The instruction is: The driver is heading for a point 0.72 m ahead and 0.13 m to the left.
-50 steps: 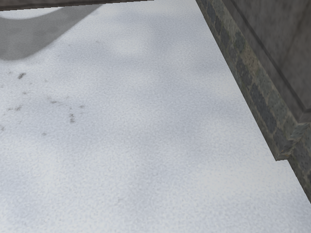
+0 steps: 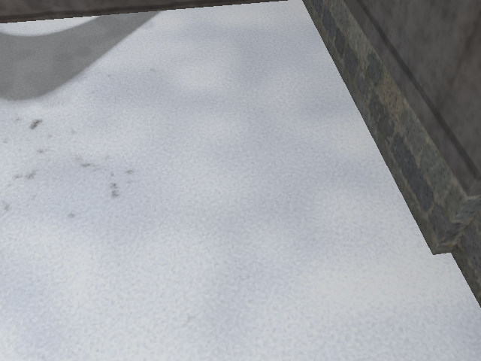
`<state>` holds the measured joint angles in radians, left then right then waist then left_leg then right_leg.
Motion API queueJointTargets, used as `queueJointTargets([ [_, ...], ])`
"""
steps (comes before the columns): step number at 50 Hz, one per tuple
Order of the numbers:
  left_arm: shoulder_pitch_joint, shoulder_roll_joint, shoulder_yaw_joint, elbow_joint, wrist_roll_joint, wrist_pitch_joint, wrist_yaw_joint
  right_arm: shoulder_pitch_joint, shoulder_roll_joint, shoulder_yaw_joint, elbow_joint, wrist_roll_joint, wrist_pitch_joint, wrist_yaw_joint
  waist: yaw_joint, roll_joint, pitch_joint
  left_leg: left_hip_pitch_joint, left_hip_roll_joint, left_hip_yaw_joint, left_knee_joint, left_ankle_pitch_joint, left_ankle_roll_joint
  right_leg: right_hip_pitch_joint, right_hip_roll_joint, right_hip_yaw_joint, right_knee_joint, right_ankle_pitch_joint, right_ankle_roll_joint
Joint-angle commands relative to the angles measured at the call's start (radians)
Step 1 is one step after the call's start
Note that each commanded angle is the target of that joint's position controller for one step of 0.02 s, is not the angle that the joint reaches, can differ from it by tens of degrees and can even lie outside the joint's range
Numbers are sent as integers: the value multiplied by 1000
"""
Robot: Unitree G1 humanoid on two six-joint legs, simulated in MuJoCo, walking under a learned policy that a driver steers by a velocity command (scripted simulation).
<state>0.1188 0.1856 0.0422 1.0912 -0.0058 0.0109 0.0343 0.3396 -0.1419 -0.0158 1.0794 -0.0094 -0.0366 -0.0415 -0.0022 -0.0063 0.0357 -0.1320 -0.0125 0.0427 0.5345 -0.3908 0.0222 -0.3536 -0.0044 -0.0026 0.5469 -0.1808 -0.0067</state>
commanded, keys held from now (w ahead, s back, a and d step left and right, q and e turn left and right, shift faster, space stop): no key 0.36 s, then w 0.64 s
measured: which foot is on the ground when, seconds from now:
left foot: down 0.00-0.62, up 0.64-1.00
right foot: down 0.00-1.00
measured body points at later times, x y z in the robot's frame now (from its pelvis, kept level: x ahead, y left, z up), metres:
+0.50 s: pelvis +0.02 +0.00 +0.00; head +0.02 -0.01 +0.45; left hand +0.08 +0.24 -0.15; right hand -0.03 -0.23 -0.16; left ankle -0.06 +0.10 -0.73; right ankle +0.06 -0.11 -0.72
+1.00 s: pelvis +0.21 -0.01 +0.01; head +0.24 -0.01 +0.46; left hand +0.13 +0.23 -0.14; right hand +0.42 -0.23 -0.10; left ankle +0.40 +0.15 -0.68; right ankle +0.08 -0.12 -0.73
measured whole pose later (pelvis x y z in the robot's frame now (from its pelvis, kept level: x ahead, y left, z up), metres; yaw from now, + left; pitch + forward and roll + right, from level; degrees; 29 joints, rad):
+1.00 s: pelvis +0.21 -0.01 +0.01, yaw +1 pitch +2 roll -1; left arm 0.45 0.19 0.02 1.08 -0.01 -0.08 0.02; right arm 0.02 -0.23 -0.04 0.86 0.03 -0.08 0.03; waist 0.07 0.04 0.00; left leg -0.70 0.11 0.01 0.68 0.02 0.02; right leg 0.10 0.03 -0.07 0.15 -0.29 -0.02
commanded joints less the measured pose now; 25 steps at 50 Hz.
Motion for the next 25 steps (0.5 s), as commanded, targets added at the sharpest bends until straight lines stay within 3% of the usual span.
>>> queueJointTargets([
  [1, -5, 93, 12, -32, 0, -7, 2, 90, -79, -10, -8, 0, -5, -1, -1, 12, -2, -194, 51, -49, -142, 119, 24, 177, -38, 49, -47, 134, -58],
  [18, 16, 94, 5, -21, -1, -5, 2, 120, -80, -1, -1, 0, -5, 1, -1, 14, 3, -186, 49, -45, -148, 138, 21, 179, -37, 46, -45, 150, -57],
  [19, 36, 84, 2, -10, -1, -4, 1, 143, -75, 0, 10, 1, -4, 1, -4, 22, -17, -178, 48, -46, -166, 32, 29, 187, -22, 29, -40, 35, -55],
  [20, 41, 89, 5, -6, -5, -3, 1, 147, -93, -6, 10, 6, -1, 0, -5, 45, 6, -192, 56, -68, -189, -117, 52, 158, 8, -2, -8, -128, -52],
  [21, 32, 97, 9, -9, -9, -7, -1, 134, -124, -16, -2, 12, -1, -2, -10, 85, 46, -202, 88, -121, -222, -263, 89, 92, 39, -37, 42, -264, -46],
  [23, -52, 93, 9, -47, -15, -34, -11, 142, -187, -36, -19, 25, -12, -5, -40, 159, 145, -153, 246, -320, -337, -427, 179, -108, 43, -80, 178, -241, -44],
  [24, -82, 78, 3, -63, -17, -52, -19, 129, -205, -45, -26, 27, -23, -5, -44, 170, 186, -133, 315, -394, -354, -393, 213, -177, 2, -56, 230, -199, -54],
  [25, -89, 73, 2, -68, -19, -70, -28, 125, -195, -45, -31, 24, -36, -2, -40, 158, 199, -89, 344, -410, -343, -305, 228, -234, -24, -43, 254, -198, -64],
])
